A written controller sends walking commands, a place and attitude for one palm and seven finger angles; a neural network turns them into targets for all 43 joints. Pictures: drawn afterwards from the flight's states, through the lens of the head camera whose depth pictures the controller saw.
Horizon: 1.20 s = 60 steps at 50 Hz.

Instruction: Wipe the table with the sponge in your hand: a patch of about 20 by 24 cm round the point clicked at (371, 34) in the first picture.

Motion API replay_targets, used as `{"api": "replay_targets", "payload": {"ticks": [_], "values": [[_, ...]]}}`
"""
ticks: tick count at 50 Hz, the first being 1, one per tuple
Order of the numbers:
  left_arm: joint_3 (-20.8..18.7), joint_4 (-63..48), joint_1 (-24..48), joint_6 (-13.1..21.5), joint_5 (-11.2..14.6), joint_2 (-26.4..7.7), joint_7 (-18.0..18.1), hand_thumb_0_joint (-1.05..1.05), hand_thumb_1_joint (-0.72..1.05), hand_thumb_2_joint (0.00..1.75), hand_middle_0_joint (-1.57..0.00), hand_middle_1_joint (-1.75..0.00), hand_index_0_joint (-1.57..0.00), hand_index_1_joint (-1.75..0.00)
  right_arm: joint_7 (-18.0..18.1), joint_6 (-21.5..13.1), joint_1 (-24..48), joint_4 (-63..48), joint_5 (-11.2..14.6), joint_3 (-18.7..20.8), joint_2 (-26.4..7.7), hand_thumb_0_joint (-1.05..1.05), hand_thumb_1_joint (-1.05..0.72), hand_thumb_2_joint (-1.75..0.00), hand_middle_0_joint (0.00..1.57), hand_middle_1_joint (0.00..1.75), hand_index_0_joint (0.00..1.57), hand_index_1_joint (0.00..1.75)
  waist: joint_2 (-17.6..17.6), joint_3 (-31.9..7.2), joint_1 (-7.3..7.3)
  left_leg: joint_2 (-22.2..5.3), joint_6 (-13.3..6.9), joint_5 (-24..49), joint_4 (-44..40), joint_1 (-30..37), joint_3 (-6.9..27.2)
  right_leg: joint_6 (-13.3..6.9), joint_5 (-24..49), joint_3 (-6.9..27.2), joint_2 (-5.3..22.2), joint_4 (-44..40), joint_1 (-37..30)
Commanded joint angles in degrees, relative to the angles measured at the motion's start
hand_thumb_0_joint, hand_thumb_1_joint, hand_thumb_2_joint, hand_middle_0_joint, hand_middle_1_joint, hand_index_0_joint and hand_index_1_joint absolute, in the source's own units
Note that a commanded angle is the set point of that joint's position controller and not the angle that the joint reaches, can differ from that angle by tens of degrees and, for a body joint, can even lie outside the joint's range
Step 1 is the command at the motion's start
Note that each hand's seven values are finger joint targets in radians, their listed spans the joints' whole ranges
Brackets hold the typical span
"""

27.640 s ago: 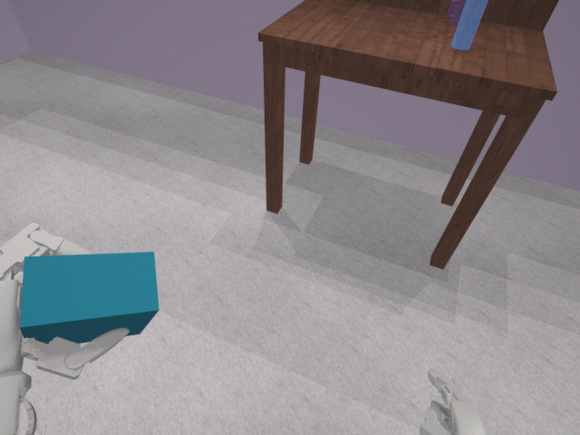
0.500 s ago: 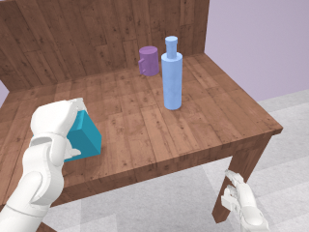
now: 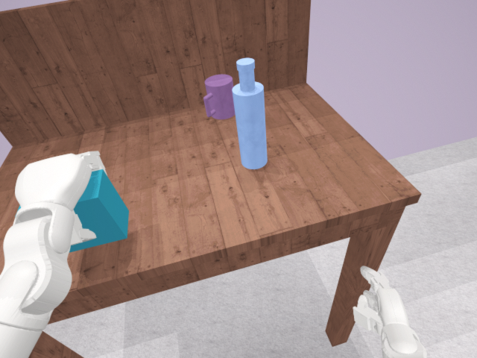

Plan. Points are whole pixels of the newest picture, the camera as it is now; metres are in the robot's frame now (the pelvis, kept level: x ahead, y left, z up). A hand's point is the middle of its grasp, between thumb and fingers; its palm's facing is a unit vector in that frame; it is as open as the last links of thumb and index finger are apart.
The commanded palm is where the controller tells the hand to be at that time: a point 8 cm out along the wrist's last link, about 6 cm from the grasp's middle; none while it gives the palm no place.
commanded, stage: move the sponge above the wiping area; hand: left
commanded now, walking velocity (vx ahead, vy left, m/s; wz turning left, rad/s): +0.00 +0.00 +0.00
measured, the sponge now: (84, 219) +0.24 +0.32 +0.14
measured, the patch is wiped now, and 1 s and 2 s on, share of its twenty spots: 0.00 0.00 0.00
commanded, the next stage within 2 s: lower the sponge onto the table in 1.78 s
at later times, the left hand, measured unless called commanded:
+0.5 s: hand (70, 178) +0.26 +0.32 +0.21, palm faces +0.26 -0.03 -0.96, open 10.3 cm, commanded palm +0.21 +0.31 +0.27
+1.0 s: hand (60, 164) +0.26 +0.32 +0.24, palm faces +0.37 -0.06 -0.93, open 10.3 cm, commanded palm +0.20 +0.30 +0.27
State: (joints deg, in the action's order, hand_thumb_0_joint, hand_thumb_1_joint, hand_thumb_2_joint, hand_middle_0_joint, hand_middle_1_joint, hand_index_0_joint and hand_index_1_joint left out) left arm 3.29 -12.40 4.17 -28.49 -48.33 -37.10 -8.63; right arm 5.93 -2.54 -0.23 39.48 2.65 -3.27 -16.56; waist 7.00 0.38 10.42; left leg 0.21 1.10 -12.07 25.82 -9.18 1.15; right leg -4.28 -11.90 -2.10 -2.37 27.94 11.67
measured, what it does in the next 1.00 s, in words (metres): stands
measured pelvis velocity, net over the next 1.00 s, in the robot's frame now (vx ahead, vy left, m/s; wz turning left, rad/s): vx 0.01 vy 0.03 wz -0.02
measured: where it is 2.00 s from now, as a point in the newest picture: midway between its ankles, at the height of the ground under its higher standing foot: outside the picture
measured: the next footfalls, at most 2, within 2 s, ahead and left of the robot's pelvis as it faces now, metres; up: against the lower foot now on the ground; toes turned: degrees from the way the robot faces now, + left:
none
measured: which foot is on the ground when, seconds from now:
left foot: down 0.00-1.00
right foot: down 0.00-1.00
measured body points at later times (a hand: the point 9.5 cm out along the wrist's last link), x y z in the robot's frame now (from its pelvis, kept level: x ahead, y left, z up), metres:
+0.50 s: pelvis +0.00 +0.02 +0.00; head -0.02 -0.04 +0.45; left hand +0.24 +0.32 +0.26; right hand +0.25 -0.17 -0.08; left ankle +0.03 +0.14 -0.74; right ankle +0.04 -0.07 -0.74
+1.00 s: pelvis +0.01 +0.03 +0.00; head -0.02 -0.03 +0.45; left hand +0.24 +0.32 +0.29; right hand +0.28 -0.14 -0.06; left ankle +0.03 +0.14 -0.74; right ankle +0.04 -0.07 -0.74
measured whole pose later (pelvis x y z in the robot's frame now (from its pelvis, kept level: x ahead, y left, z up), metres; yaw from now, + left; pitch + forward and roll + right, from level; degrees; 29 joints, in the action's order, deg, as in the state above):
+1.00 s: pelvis +0.01 +0.03 +0.00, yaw -1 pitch -4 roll +1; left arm -2.2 -20.9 5.7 -33.5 -45.1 -35.0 -5.2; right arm 3.2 0.6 0.6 37.6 4.0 -4.6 -14.3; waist 7.1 -0.7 9.5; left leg 1.6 -0.8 -11.4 23.2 -7.9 -0.6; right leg -2.1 -10.5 -0.1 -1.1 25.1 10.6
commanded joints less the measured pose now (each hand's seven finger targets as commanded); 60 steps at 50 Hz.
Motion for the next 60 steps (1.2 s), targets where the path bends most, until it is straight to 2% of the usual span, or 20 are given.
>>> {"api": "replay_targets", "payload": {"ticks": [1, 3, 6, 8, 11, 13, 18, 22, 27, 31, 36, 38, 42, 43, 44, 48, 50, 54, 59, 60], "values": [[-12.69, -5.00, 22.58, 1.81, 0.07, -15.53, 2.74, 0.00, 0.10, 1.30, -1.20, -1.60, -1.20, -1.60, 0.80, -4.33, 13.32, -9.51, 0.24, 1.56, -3.17, 0.00, -0.90, -0.90, 0.20, 0.30, 0.20, 0.30, -4.11, -10.57, -1.79, 1.71, -2.23, 5.92, -0.96, 0.91, 1.42, 0.87, -3.30, 10.67, 5.22, -9.84, -2.60], [-13.34, -0.84, 21.51, 0.95, 0.61, -16.52, 1.24, 0.00, 0.10, 1.30, -1.20, -1.60, -1.20, -1.60, 1.08, -4.54, 15.01, -9.33, 0.82, 1.73, -3.61, 0.00, -0.90, -0.90, 0.20, 0.30, 0.20, 0.30, -4.46, -7.88, -2.02, 1.67, -1.97, 3.40, -0.15, -0.68, 1.47, 0.55, -7.63, 14.32, 5.45, -11.08, -0.68], [-9.42, 1.50, 21.87, 1.13, 0.35, -13.49, -0.95, 0.00, 0.10, 1.30, -1.20, -1.60, -1.20, -1.60, 1.02, -4.13, 13.09, -9.69, 0.97, 1.65, -4.02, 0.00, -0.90, -0.90, 0.20, 0.30, 0.20, 0.30, -5.68, -9.18, -2.78, 1.49, -2.06, 2.46, -0.58, -1.91, 1.43, 1.58, -7.06, 10.58, 6.06, -9.96, -1.60], [-10.14, 0.34, 21.64, 1.60, -0.73, -14.84, -1.86, 0.00, 0.10, 1.30, -1.20, -1.60, -1.20, -1.60, 1.16, -4.82, 15.05, -10.88, 1.15, 1.58, -3.69, 0.00, -0.90, -0.90, 0.20, 0.30, 0.20, 0.30, -5.89, -10.28, -2.62, 1.50, -2.23, 2.32, 0.00, -1.40, 1.61, 1.06, -8.03, 12.82, 5.81, -9.59, -1.53], [-10.04, -4.33, 21.79, 3.81, -1.60, -15.41, -2.41, 0.00, 0.10, 1.30, -1.20, -1.60, -1.20, -1.60, 0.85, -4.82, 13.23, -11.69, 0.40, 1.45, -3.57, 0.00, -0.90, -0.90, 0.20, 0.30, 0.20, 0.30, -5.42, -14.41, -1.96, 1.56, -2.64, 4.82, -0.20, -0.74, 1.60, 1.47, -4.00, 9.13, 6.12, -7.50, -4.01], [-16.13, -8.88, 21.37, 5.75, -1.88, -21.34, -1.07, 0.00, 0.10, 1.30, -1.20, -1.60, -1.20, -1.60, 0.91, -5.56, 14.20, -11.99, 0.09, 1.60, -3.27, 0.00, -0.90, -0.90, 0.20, 0.30, 0.20, 0.30, -3.69, -16.29, -0.89, 1.51, -2.55, 5.55, 0.24, 0.61, 2.22, 0.55, -4.49, 11.84, 5.57, -7.23, -4.40], [-22.19, -13.58, 20.73, 7.08, -0.32, -22.84, 4.82, 0.00, 0.10, 1.30, -1.20, -1.60, -1.20, -1.60, 0.03, -5.58, 13.90, -11.33, -0.46, 1.87, -2.82, 0.00, -0.90, -0.90, 0.20, 0.30, 0.20, 0.30, 0.98, -14.65, 1.04, 1.20, -1.64, 8.61, -1.41, 1.01, 2.53, -0.79, 0.46, 10.87, 4.55, -6.08, -4.90], [-18.25, -7.26, 21.32, 3.09, 1.67, -16.68, 7.39, 0.00, 0.10, 1.30, -1.20, -1.60, -1.20, -1.60, -0.57, -4.11, 11.97, -9.76, 0.04, 2.33, -3.50, 0.00, -0.90, -0.90, 0.20, 0.30, 0.20, 0.30, -2.75, -11.04, 0.12, 0.52, -1.22, 6.50, -2.99, -0.10, 1.74, 0.31, -0.41, 7.73, 4.44, -7.19, -3.43], [-8.90, -3.70, 20.80, 0.12, 2.07, -8.43, 4.02, 0.00, 0.10, 1.30, -1.20, -1.60, -1.20, -1.60, 0.24, -3.35, 13.04, -10.79, 1.32, 1.51, -3.34, 0.00, -0.90, -0.90, 0.20, 0.30, 0.20, 0.30, -5.17, -8.73, -1.92, 0.75, -1.62, 0.62, -4.64, -0.86, 1.50, 1.56, -2.96, 4.88, 4.50, -7.80, -1.11], [-2.73, -9.05, 21.74, -0.23, 1.29, -3.85, 2.18, 0.00, 0.10, 1.30, -1.20, -1.60, -1.20, -1.60, 0.42, -4.11, 13.96, -12.25, 1.69, 1.08, -3.04, 0.00, -0.90, -0.90, 0.20, 0.30, 0.20, 0.30, -3.37, -12.91, -2.34, 0.71, -1.88, -0.67, -6.06, 0.93, 3.16, 1.31, -0.20, 3.46, 3.86, -5.94, -2.75], [-7.82, -19.01, 25.98, -0.13, -3.75, -11.70, 3.45, 0.00, 0.10, 1.30, -1.20, -1.60, -1.20, -1.60, 0.14, -4.19, 14.28, -12.70, -0.07, 0.85, -2.86, 0.00, -0.90, -0.90, 0.20, 0.30, 0.20, 0.30, -0.89, -18.93, -0.42, 0.92, -2.05, 8.46, -5.57, 2.65, 3.58, -0.08, 4.75, 3.92, 2.78, -3.65, -7.51], [-15.13, -21.44, 27.74, -0.71, -5.84, -19.70, 5.18, 0.00, 0.10, 1.30, -1.20, -1.60, -1.20, -1.60, -0.05, -4.09, 15.95, -12.12, -0.42, 0.99, -3.29, 0.00, -0.90, -0.90, 0.20, 0.30, 0.20, 0.30, 1.35, -19.51, 0.87, 0.58, -2.16, 10.33, -5.56, 2.32, 4.43, -1.48, 5.62, 7.49, 1.52, -2.81, -9.39], [-13.91, -19.49, 22.84, -2.06, -2.70, -14.03, 7.31, 0.00, 0.10, 1.30, -1.20, -1.60, -1.20, -1.60, -1.82, -2.69, 14.55, -11.50, -0.34, 0.79, -2.03, 0.00, -0.90, -0.90, 0.20, 0.30, 0.20, 0.30, 0.62, -16.31, 1.50, 0.57, -1.05, 16.89, -5.63, 2.84, 3.01, -1.24, 8.98, 4.98, 2.20, -4.48, -8.86], [-17.29, -17.72, 19.99, -3.27, -1.78, -16.53, 7.28, 0.00, 0.10, 1.30, -1.20, -1.60, -1.20, -1.60, -1.87, -2.48, 16.20, -11.07, 0.17, 1.09, -2.68, 0.00, -0.90, -0.90, 0.20, 0.30, 0.20, 0.30, 0.53, -14.40, 1.84, 0.43, -1.12, 14.88, -5.65, 2.63, 3.52, -2.04, 7.84, 7.73, 1.44, -5.24, -8.43], [-14.00, -18.03, 19.59, -3.66, -0.47, -11.77, 6.96, 0.00, 0.10, 1.30, -1.20, -1.60, -1.20, -1.60, -2.23, -1.84, 15.51, -11.85, 0.42, 0.63, -1.92, 0.00, -0.90, -0.90, 0.20, 0.30, 0.20, 0.30, -1.66, -14.76, 1.25, 0.38, -0.87, 15.85, -5.57, 2.15, 2.72, -1.26, 9.15, 5.57, 2.44, -4.94, -9.05], [-13.93, -12.10, 5.60, -6.28, 2.56, -8.65, 3.96, 0.00, 0.10, 1.30, -1.20, -1.60, -1.20, -1.60, -2.41, 0.07, 16.05, -12.85, 1.66, 0.81, -2.85, 0.00, -0.90, -0.90, 0.20, 0.30, 0.20, 0.30, -6.02, -8.29, 0.26, 0.07, -1.23, 10.28, -5.50, -0.07, 2.04, -0.27, 5.69, 6.07, 1.94, -7.16, -5.12], [-8.44, -13.93, 6.23, -6.16, 3.97, -3.42, 2.50, 0.00, 0.10, 1.30, -1.20, -1.60, -1.20, -1.60, -2.26, 0.59, 14.42, -14.00, 2.39, 0.64, -2.71, 0.00, -0.90, -0.90, 0.20, 0.30, 0.20, 0.30, -6.90, -8.10, -1.29, -0.14, -1.51, 7.02, -5.27, -0.34, 1.23, 1.14, 4.17, 3.35, 2.86, -7.46, -3.74], [-5.18, -16.23, 14.58, -4.86, 2.88, -3.96, 2.17, 0.00, 0.10, 1.30, -1.20, -1.60, -1.20, -1.60, -0.69, -1.06, 15.39, -14.74, 2.57, 0.19, -2.97, 0.00, -0.90, -0.90, 0.20, 0.30, 0.20, 0.30, -5.15, -10.51, -2.77, 0.63, -2.20, 0.58, -5.21, 0.00, 1.96, 1.30, -1.64, 4.11, 3.25, -7.50, -2.77], [-9.12, -25.99, 31.28, -1.02, -4.38, -15.75, 5.25, 0.00, 0.10, 1.30, -1.20, -1.60, -1.20, -1.60, 1.71, -4.99, 14.21, -14.07, -0.19, 0.86, -2.74, 0.00, -0.90, -0.90, 0.20, 0.30, 0.20, 0.30, 3.22, -21.75, -1.25, 2.30, -2.82, 5.90, -3.72, 4.64, 2.47, -0.69, -1.55, 7.79, 2.97, -5.22, -7.55], [-11.20, -22.48, 29.62, -0.54, -5.79, -18.02, 6.10, 0.00, 0.10, 1.30, -1.20, -1.60, -1.20, -1.60, 1.76, -5.21, 12.91, -12.32, -0.51, 1.10, -2.83, 0.00, -0.90, -0.90, 0.20, 0.30, 0.20, 0.30, 2.48, -19.73, -1.22, 2.42, -2.56, 7.17, -3.87, 4.85, 2.60, -0.93, -1.64, 8.33, 2.37, -5.93, -6.28]]}}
